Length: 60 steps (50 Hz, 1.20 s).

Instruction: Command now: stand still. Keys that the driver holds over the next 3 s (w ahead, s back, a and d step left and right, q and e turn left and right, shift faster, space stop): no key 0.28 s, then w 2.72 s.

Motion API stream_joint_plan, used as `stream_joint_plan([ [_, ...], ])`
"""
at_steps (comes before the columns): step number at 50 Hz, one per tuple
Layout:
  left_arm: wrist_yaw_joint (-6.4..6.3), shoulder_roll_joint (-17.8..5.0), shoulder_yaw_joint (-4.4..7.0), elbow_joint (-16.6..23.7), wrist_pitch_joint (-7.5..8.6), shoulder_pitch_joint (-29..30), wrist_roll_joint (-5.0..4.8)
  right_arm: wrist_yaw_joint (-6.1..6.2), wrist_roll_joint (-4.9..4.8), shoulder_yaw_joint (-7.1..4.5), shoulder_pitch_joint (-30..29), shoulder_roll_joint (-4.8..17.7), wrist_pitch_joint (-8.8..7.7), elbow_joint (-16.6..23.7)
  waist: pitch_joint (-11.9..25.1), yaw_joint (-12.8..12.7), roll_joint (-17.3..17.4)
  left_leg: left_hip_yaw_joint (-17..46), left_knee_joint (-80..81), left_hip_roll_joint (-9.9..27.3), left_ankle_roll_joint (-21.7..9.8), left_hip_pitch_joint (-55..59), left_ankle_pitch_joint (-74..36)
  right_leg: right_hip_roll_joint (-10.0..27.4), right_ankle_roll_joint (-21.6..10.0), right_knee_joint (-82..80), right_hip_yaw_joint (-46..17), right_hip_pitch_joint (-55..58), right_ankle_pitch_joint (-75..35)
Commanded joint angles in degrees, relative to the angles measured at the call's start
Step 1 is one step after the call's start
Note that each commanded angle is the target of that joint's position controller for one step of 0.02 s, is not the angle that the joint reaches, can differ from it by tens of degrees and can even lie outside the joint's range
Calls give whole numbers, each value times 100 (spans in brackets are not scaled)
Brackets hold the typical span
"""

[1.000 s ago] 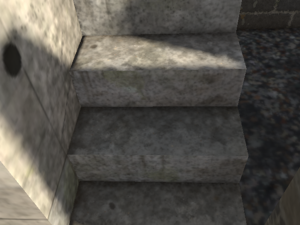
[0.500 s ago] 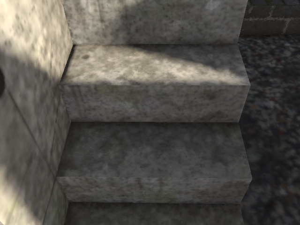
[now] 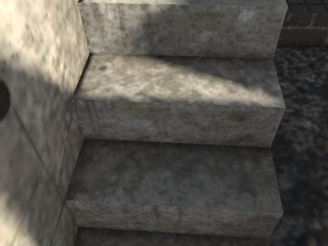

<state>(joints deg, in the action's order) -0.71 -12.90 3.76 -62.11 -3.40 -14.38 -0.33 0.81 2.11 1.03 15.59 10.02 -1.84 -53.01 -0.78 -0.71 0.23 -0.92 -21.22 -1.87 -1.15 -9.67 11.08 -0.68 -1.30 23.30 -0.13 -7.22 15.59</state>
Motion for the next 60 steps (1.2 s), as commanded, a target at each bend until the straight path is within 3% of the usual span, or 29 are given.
stream_joint_plan([
  [1, -41, -721, 131, 85, 9, -327, 8, 21, 1, -98, 349, 447, -29, 175, -99, 30, -45, 490, 203, 394, 73, 351, -1199, 493, 39, -469, -524, -391, -1531],
  [14, -62, -719, 139, 85, 6, -411, 11, 13, -3, -110, 395, 431, -53, 184, -147, 2, 9, 527, 358, 403, 89, 234, -807, 500, 56, -589, -503, -345, -1121],
  [16, -79, -601, 97, 68, -5, -431, 28, 35, 33, -59, 383, 294, -44, 169, -136, -4, 38, 514, 543, 358, 101, 208, -45, 462, 58, -749, -470, -356, -514],
  [19, -122, -589, 67, 132, 21, -358, 32, 89, 60, -32, 180, 314, -51, 255, -408, -24, 107, 601, 791, 348, 96, -54, 760, 417, 49, -873, -460, -478, -126],
  [23, -141, -618, 50, 195, 130, -377, -16, 105, 17, -19, 247, 354, -144, 307, -255, 11, 45, 604, 717, 351, 45, 145, 132, 448, 3, -824, -469, -408, -765],
  [24, -170, -681, 102, 120, 164, -571, -76, 73, 57, -17, 281, 344, -136, 323, -218, 43, -60, 598, 743, 337, 40, 238, 94, 455, 34, -817, -465, -364, -876],
  [28, -203, -634, 124, 216, 235, -519, -90, 30, 50, 6, 223, 289, -150, 380, -72, 65, 35, 580, 658, 317, 32, 464, -638, 502, 43, -755, -463, -267, -1484],
  [29, -123, -681, 190, 190, 244, -724, -88, -58, -22, -40, 323, 324, -141, 326, -110, 74, -10, 523, 737, 280, 65, 384, -787, 613, 17, -774, -577, -105, -1630],
  [30, -87, -760, 218, 282, 252, -699, -207, -101, 18, -82, 295, 422, -162, 388, -27, 60, -147, 483, 666, 275, -8, 402, -622, 522, -110, -618, -425, -27, -1394],
  [32, -64, -634, 224, 383, 259, -690, -196, -136, 34, -85, 113, 336, -163, 446, -54, 36, -12, 485, 667, 241, -79, 393, -496, 514, -179, -558, -407, -126, -1210],
  [34, -76, -548, 223, 454, 266, -689, -198, -151, 36, -111, 39, 335, -156, 472, -113, -22, -46, 516, 648, 263, -118, 372, -847, 501, -169, -437, -361, -135, -1434],
  [37, -90, -598, 249, 494, 294, -810, -199, -171, 30, -147, 55, 345, -174, 509, 102, -11, -3, 474, 453, 259, -164, 650, -1717, 525, -123, -197, -323, -129, -1924],
  [38, -76, -642, 284, 523, 299, -759, -224, -174, 12, -156, 11, 383, -202, 556, 230, -16, -12, 437, 360, 234, -240, 755, -1667, 479, -191, -121, -258, -140, -1685],
  [39, -153, -603, 292, 443, 317, -796, -279, -59, -64, -244, 33, 520, -210, 559, 407, -13, -275, 380, 182, 200, -347, 914, -882, 350, -278, 25, -136, -113, -1063],
  [42, -202, -508, 274, 483, 344, -632, -281, 0, -52, -257, -167, 426, -207, 687, -268, 28, 60, 615, 401, 218, -474, 376, 70, 316, -346, 68, -195, -481, -650],
  [44, -185, -504, 266, 494, 412, -642, -218, -26, -47, -277, -230, 427, -251, 756, -290, 3, 227, 572, 262, 213, -517, 395, -1068, 357, -306, 262, -202, -435, -1465],
  [47, -141, -636, 301, 435, 467, -733, -199, -79, -58, -331, -91, 491, -300, 751, 228, 42, 14, 452, -175, 249, -556, 1000, -3126, 356, -239, 694, -144, -319, -2765],
  [49, -106, -578, 291, 437, 472, -680, -215, -83, -85, -349, -80, 518, -265, 736, 384, 63, 14, 455, -184, 296, -589, 1268, -3262, 332, -242, 830, -149, -381, -2708],
  [54, -75, -458, 290, 427, 470, -566, -186, -56, -91, -328, -429, 467, -178, 775, 34, -82, -36, 453, -209, 368, -580, 943, -2842, 301, -221, 491, -155, -284, -2018],
  [57, -103, -531, 323, 411, 432, -590, -194, -85, -83, -300, -458, 427, -231, 780, 125, -106, -186, 356, -371, 254, -442, 602, -2632, 374, -247, 354, -228, 194, -2637],
  [58, -30, -557, 314, 543, 414, -539, -155, -205, -12, -194, -553, 228, -251, 802, -3, -114, 75, 368, -297, 216, -297, 392, -3043, 546, -167, 189, -361, 187, -3363],
  [60, 41, -644, 338, 583, 389, -463, -118, -253, 5, -168, -486, 241, -266, 768, 248, -63, -91, 405, -274, 274, -179, 631, -3192, 602, -107, 106, -379, 323, -3709],
])
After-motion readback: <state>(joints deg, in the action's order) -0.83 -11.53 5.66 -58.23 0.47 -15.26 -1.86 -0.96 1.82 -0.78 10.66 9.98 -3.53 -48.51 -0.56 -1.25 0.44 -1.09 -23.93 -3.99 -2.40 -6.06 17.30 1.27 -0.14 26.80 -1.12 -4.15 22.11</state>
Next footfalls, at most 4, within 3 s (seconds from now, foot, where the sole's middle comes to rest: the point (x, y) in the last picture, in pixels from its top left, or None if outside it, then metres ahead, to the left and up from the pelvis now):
none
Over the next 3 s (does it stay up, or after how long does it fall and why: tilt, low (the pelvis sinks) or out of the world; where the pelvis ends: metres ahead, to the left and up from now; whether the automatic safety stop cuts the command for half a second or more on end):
stays up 0.03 0.02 0.00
